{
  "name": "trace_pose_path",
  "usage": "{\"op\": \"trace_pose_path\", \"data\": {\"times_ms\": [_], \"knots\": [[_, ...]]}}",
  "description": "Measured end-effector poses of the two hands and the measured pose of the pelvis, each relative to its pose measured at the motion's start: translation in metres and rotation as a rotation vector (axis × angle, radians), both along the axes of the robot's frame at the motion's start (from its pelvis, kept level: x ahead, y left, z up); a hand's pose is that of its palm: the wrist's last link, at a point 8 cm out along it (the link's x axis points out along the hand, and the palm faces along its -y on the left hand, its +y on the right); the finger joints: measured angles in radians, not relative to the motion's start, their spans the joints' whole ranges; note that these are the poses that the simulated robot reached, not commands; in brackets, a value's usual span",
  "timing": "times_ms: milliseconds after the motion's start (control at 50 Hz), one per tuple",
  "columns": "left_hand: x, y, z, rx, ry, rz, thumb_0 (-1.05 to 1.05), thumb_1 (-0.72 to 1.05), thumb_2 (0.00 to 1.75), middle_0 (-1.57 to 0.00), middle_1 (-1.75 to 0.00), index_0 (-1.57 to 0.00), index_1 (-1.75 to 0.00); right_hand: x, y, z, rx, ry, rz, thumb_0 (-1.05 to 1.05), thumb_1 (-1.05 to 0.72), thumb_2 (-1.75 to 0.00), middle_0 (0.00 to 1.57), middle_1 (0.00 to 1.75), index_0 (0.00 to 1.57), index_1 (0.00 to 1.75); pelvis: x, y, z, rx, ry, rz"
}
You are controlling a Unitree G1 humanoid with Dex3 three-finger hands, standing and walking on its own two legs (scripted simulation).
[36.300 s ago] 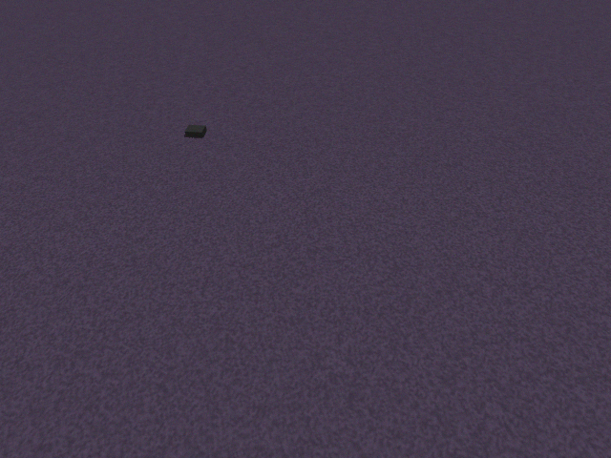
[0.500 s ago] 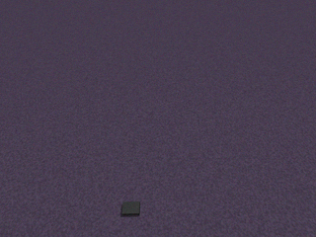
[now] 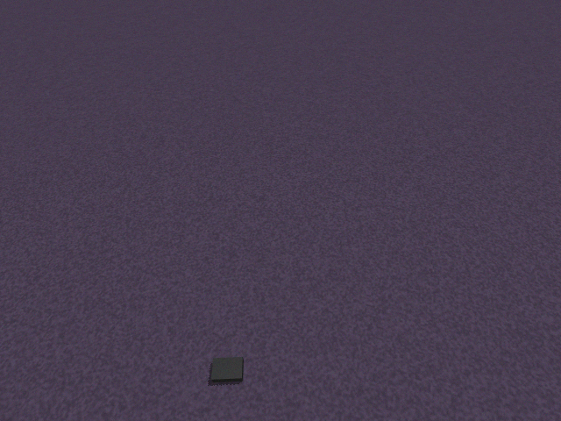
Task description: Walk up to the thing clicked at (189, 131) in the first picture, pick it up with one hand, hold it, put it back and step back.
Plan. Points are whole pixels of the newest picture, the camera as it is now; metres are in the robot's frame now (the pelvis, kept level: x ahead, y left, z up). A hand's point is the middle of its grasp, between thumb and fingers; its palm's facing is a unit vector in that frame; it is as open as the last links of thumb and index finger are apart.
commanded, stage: stand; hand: left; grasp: from above
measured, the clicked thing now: (227, 369) +0.44 +0.22 -0.76
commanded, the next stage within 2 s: step back in 1.18 s
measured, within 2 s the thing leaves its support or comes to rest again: neither
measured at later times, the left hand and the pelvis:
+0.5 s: hand out of the picture +0.08 +0.25 -0.16, palm faces +0.00 -0.94 -0.34, open 7.3 cm; pelvis +0.01 +0.00 +0.00, yaw +0 degrees
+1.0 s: hand out of the picture +0.08 +0.25 -0.16, palm faces -0.01 -0.94 -0.33, open 7.3 cm; pelvis +0.01 +0.00 +0.00, yaw +0 degrees
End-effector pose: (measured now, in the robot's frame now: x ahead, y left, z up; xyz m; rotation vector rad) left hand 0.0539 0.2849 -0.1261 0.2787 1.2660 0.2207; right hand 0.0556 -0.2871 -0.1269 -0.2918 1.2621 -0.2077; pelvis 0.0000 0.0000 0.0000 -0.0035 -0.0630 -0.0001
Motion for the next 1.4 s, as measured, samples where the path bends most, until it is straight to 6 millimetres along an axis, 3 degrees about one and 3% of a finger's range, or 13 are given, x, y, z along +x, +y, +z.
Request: {"op": "trace_pose_path", "data": {"times_ms": [300,600,1180,1300,1400], "knots": [[0.016,0.006,0.003,0.006,-0.015,-0.012,0.00,0.91,0.90,-0.20,-0.30,-0.20,-0.31,0.013,-0.001,0.003,-0.008,-0.012,0.005,0.00,-0.90,-0.90,0.20,0.30,0.20,0.30,0.007,0.002,0.001,0.001,0.011,-0.002],[0.020,0.008,0.005,0.011,-0.009,-0.016,0.00,0.91,0.90,-0.20,-0.30,-0.20,-0.31,0.021,-0.002,0.004,-0.004,-0.019,0.005,0.00,-0.90,-0.90,0.20,0.30,0.20,0.30,0.011,0.002,0.001,0.003,0.015,-0.007],[0.025,0.008,0.005,0.009,-0.009,-0.028,0.00,0.91,0.90,-0.20,-0.30,-0.20,-0.30,0.017,-0.007,0.005,-0.009,-0.002,-0.003,0.00,-0.90,-0.90,0.20,0.30,0.20,0.30,0.014,0.000,0.002,0.003,0.022,-0.005],[0.027,0.017,0.002,0.038,-0.019,-0.032,0.00,0.91,0.90,-0.20,-0.30,-0.20,-0.30,0.019,-0.016,0.002,-0.011,-0.014,-0.023,0.00,-0.90,-0.90,0.21,0.30,0.20,0.30,-0.002,-0.003,-0.006,0.008,0.039,-0.008],[0.025,0.019,0.000,0.086,-0.043,-0.066,0.00,0.91,0.90,-0.20,-0.30,-0.20,-0.30,0.018,-0.035,-0.006,-0.029,-0.048,-0.017,0.00,-0.90,-0.90,0.21,0.30,0.20,0.30,-0.022,-0.013,-0.018,0.014,0.039,-0.011]]}}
